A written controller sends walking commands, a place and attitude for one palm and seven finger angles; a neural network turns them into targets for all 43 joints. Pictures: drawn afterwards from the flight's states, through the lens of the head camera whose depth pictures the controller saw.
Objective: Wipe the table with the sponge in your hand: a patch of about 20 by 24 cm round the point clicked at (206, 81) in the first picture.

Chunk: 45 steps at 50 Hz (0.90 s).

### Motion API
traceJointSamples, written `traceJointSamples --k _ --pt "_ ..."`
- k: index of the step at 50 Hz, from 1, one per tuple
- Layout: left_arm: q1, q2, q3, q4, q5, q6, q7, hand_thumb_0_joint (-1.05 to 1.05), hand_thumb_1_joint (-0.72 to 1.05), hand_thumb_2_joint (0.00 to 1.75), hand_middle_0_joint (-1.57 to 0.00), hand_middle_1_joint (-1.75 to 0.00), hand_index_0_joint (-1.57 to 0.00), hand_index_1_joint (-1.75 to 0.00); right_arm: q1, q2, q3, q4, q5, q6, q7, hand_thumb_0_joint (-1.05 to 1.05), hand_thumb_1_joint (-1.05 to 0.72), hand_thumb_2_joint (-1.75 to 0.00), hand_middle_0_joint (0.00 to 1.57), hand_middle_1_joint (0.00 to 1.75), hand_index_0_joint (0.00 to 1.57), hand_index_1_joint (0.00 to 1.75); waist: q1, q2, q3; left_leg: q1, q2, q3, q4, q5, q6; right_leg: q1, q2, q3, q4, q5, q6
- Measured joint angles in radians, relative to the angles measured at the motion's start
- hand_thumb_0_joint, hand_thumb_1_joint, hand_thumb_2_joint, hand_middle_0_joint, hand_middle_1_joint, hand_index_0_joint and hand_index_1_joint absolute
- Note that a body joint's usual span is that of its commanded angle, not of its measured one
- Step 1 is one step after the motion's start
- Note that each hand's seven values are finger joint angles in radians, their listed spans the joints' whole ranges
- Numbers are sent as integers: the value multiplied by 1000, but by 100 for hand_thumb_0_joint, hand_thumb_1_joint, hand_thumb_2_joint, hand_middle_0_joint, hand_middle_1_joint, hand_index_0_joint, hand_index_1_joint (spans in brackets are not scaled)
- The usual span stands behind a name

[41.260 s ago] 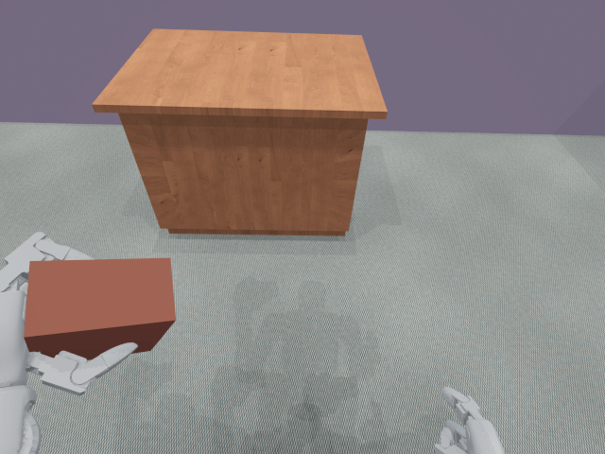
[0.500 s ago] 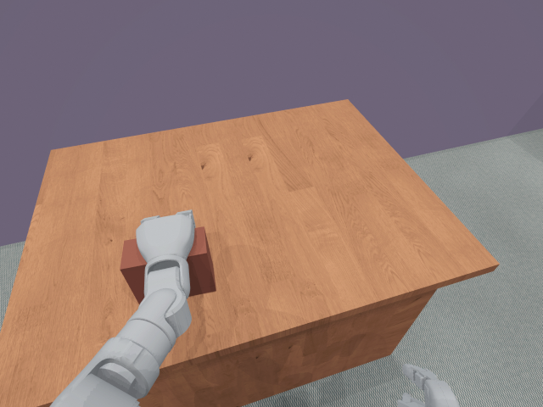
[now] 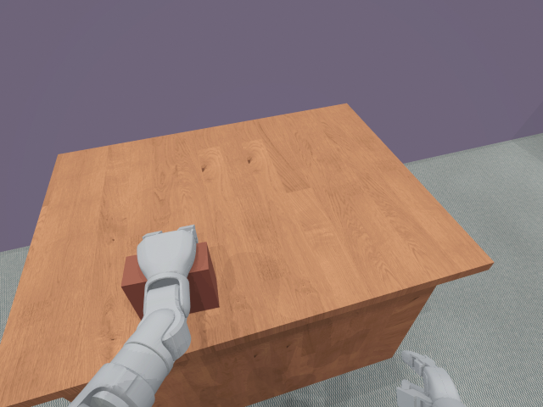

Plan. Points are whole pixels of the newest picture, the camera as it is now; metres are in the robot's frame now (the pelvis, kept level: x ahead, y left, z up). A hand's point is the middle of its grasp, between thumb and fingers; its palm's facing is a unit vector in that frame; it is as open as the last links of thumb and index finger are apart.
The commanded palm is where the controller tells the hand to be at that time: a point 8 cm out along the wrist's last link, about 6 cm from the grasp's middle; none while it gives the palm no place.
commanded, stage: slide across to the third lane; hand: left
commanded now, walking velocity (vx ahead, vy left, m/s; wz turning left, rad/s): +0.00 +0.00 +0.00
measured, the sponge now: (176, 288) +0.32 +0.21 -0.03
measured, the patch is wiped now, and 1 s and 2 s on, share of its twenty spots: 0.70 0.75 1.00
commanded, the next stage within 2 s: wipe forward along the third lane in 0.66 s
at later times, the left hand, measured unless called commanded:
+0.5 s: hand (207, 269) +0.33 +0.15 +0.01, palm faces -0.05 -0.02 -1.00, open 10.4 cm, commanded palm +0.30 +0.12 +0.06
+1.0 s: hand (225, 259) +0.35 +0.12 +0.01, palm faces -0.07 -0.01 -1.00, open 10.4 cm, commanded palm +0.34 +0.11 +0.05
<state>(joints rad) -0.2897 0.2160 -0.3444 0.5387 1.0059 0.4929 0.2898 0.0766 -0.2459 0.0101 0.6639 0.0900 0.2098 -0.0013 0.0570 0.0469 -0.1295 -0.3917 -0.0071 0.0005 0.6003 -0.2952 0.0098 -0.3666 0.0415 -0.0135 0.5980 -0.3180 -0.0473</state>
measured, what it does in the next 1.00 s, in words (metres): stands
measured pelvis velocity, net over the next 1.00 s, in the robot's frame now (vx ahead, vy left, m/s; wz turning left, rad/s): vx -0.03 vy -0.02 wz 0.00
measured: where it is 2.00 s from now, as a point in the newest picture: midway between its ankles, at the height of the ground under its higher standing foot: outside the picture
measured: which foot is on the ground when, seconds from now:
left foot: down 0.00-1.00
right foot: down 0.00-1.00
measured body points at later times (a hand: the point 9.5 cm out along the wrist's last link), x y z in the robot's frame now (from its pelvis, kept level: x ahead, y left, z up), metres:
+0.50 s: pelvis -0.01 +0.00 +0.00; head -0.02 -0.03 +0.45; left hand +0.33 +0.15 +0.07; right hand +0.18 -0.22 -0.11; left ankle +0.01 +0.12 -0.73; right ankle -0.01 -0.09 -0.73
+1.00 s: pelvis -0.03 -0.02 +0.00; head -0.03 -0.04 +0.45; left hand +0.35 +0.12 +0.07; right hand +0.15 -0.25 -0.12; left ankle +0.01 +0.11 -0.73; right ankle -0.01 -0.09 -0.73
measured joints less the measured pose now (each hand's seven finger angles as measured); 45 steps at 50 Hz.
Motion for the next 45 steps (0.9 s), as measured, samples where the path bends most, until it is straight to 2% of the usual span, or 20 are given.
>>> traceJointSamples --k 13,21,27,36,45 --pt "-39 -2 -37 24 -28 -17 -26 -1 -51 104 -66 -136 -67 -137 18 -5 -18 22 0 -15 -7 1 -91 -90 20 30 20 29 -6 16 16 13 0 -8 -15 17 -2 16 0 -7 -16 15 -2" --pt "-96 -59 -82 101 -32 -29 10 -1 -52 104 -68 -135 -69 -135 12 11 -24 46 -3 -28 10 1 -91 -90 20 30 20 29 2 20 10 9 -2 -8 -20 26 -3 9 -2 -8 -14 20 -3" --pt "-136 -109 -107 168 -35 -6 50 -1 -52 104 -68 -134 -69 -135 -4 27 -22 60 -6 -23 25 1 -91 -90 20 30 20 29 2 17 3 5 0 -7 -20 30 -7 2 0 -7 -8 22 -6" --pt "-200 -150 -109 265 -56 26 76 -1 -52 104 -68 -134 -69 -135 -20 32 -21 68 -9 -10 27 1 -91 -90 20 30 20 29 -9 7 -1 -3 8 -10 -25 40 -16 -9 7 -9 -9 30 -14" --pt "-272 -160 -73 370 -60 9 89 -1 -53 104 -69 -133 -70 -134 -16 21 -24 84 -12 -10 7 1 -91 -90 20 30 20 29 -25 1 -1 -24 13 -15 -23 48 -22 -32 13 -15 -4 36 -22"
